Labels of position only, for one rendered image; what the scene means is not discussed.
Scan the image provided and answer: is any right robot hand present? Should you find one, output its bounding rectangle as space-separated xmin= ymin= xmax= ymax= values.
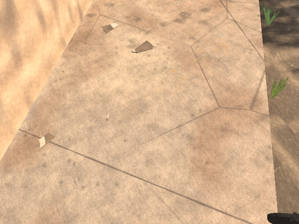
xmin=267 ymin=212 xmax=299 ymax=224

